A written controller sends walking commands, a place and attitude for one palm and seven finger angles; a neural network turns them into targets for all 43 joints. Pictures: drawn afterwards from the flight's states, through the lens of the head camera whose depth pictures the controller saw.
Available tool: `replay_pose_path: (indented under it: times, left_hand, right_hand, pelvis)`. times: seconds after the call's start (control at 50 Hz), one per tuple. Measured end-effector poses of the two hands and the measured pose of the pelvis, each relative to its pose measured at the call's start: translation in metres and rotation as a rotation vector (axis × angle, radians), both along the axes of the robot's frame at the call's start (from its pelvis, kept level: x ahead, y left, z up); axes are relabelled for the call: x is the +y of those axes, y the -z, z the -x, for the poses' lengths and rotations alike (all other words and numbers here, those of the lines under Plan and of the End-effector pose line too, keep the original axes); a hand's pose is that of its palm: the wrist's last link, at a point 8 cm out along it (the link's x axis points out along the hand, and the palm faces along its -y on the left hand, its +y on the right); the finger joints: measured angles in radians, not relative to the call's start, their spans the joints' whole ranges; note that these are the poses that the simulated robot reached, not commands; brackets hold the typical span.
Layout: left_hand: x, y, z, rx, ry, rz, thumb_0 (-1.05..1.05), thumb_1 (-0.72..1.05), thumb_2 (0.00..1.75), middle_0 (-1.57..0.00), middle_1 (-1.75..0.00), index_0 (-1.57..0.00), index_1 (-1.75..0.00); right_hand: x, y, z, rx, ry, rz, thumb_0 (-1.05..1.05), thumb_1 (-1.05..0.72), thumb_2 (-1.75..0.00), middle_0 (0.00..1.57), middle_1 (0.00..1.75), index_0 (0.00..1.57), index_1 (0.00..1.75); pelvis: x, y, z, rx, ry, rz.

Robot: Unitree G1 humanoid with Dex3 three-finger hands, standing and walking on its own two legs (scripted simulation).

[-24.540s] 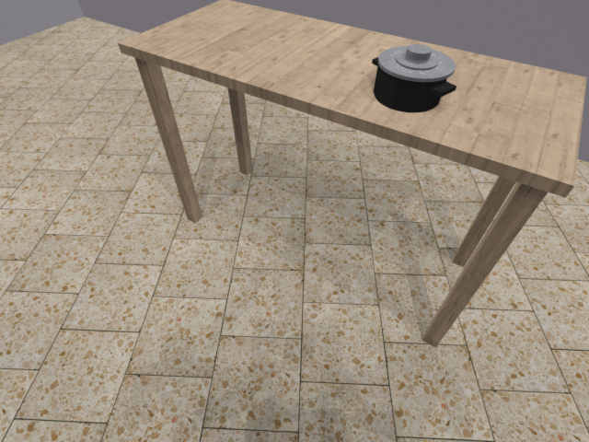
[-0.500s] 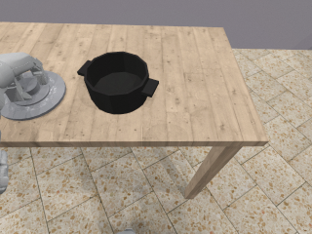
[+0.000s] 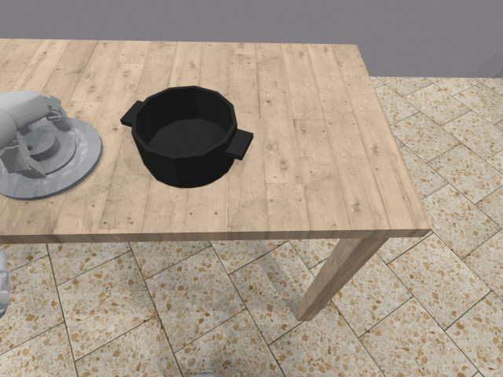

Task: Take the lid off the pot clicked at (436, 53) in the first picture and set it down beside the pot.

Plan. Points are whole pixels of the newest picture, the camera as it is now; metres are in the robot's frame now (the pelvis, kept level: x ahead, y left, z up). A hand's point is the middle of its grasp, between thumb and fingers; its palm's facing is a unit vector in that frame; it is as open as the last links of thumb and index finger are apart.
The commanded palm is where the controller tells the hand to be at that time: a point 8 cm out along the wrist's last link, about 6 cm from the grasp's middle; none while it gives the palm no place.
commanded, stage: open the fingers wide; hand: left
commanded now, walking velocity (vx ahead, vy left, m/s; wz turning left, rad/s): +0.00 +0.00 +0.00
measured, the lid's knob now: (39, 145) +0.45 +0.34 +0.09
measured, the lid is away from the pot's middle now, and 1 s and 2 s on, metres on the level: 0.23 0.23 0.23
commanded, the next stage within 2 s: raise the empty hand in 0.04 s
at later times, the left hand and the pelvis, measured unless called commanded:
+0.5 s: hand (27, 127) +0.44 +0.32 +0.14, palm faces -0.36 -0.09 -0.93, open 11.1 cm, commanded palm +0.44 +0.33 +0.21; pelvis +0.01 +0.00 +0.01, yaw +0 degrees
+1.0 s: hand out of the picture +0.44 +0.33 +0.20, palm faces -0.32 -0.10 -0.94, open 11.1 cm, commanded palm +0.44 +0.33 +0.27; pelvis +0.01 -0.01 +0.01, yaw +1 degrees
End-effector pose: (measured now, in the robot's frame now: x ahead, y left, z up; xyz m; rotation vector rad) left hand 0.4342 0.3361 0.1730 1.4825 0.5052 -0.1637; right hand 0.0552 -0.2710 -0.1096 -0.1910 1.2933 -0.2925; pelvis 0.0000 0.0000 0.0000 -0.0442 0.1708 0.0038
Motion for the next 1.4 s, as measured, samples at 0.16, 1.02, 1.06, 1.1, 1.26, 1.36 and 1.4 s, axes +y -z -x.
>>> replay_pose_path:
  times: [0.16,1.02,1.06,1.1,1.26,1.36,1.4]
  left_hand:
    - [-0.004,0.001,0.0,-0.007,0.017,0.002,0.0,-0.08,0.8,-0.43,-0.73,-0.43,-0.72]
    - [-0.004,-0.083,0.0,-0.096,-0.072,-0.031,0.0,-0.08,0.81,-0.44,-0.72,-0.43,-0.72]
    - [-0.005,-0.088,-0.001,-0.109,-0.071,-0.028,0.0,-0.08,0.81,-0.44,-0.72,-0.43,-0.72]
    - [-0.006,-0.093,-0.002,-0.118,-0.072,-0.027,0.0,-0.08,0.81,-0.44,-0.72,-0.43,-0.72]
    - [-0.004,-0.109,-0.003,-0.14,-0.102,-0.031,0.0,-0.08,0.81,-0.44,-0.72,-0.43,-0.72]
    - [-0.003,-0.119,-0.003,-0.152,-0.116,-0.034,0.0,-0.08,0.81,-0.44,-0.72,-0.43,-0.72]
    - [-0.001,-0.121,-0.004,-0.148,-0.128,-0.032,0.0,-0.08,0.81,-0.44,-0.72,-0.43,-0.72]
  right_hand:
    - [0.0,0.0,-0.002,0.004,-0.002,0.0,0.01,-0.9,-0.9,0.21,0.3,0.2,0.3]
    - [-0.003,-0.011,-0.039,-0.071,-0.059,-0.022,0.01,-0.9,-0.9,0.21,0.3,0.2,0.3]
    - [-0.004,-0.011,-0.038,-0.07,-0.058,-0.023,0.01,-0.9,-0.9,0.21,0.3,0.2,0.3]
    - [-0.004,-0.011,-0.038,-0.069,-0.056,-0.027,0.01,-0.9,-0.9,0.21,0.3,0.2,0.3]
    - [-0.002,-0.01,-0.039,-0.073,-0.051,-0.046,0.01,-0.9,-0.9,0.21,0.3,0.2,0.3]
    - [0.0,-0.009,-0.041,-0.073,-0.057,-0.051,0.01,-0.9,-0.9,0.21,0.3,0.2,0.3]
    - [0.0,-0.009,-0.042,-0.073,-0.058,-0.053,0.01,-0.9,-0.9,0.21,0.3,0.2,0.3]
  pelvis:
    - [0.001,-0.001,-0.001,-0.001,-0.002,0.0]
    - [-0.007,-0.012,-0.006,-0.049,-0.019,-0.01]
    - [-0.007,-0.012,-0.007,-0.049,-0.019,-0.01]
    - [-0.007,-0.013,-0.007,-0.05,-0.018,-0.011]
    - [-0.007,-0.014,-0.008,-0.053,-0.013,-0.014]
    - [-0.007,-0.014,-0.009,-0.054,-0.015,-0.015]
    - [-0.008,-0.015,-0.01,-0.054,-0.015,-0.015]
